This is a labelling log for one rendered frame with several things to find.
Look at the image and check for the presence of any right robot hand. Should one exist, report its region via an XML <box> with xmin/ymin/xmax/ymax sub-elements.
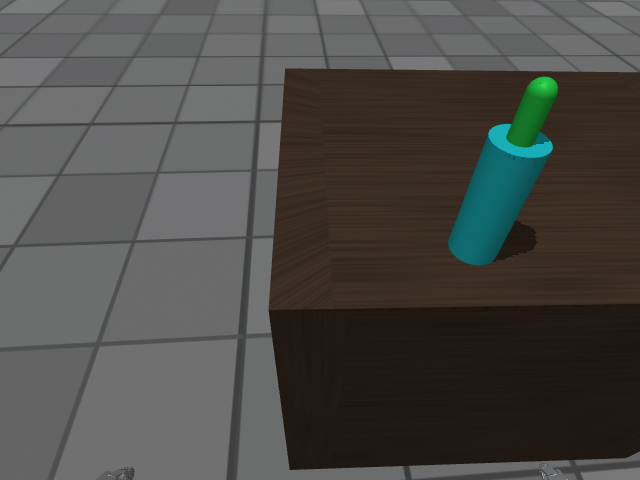
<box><xmin>539</xmin><ymin>463</ymin><xmax>568</xmax><ymax>480</ymax></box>

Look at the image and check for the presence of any bottle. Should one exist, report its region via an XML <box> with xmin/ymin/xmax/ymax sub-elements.
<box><xmin>448</xmin><ymin>77</ymin><xmax>558</xmax><ymax>265</ymax></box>

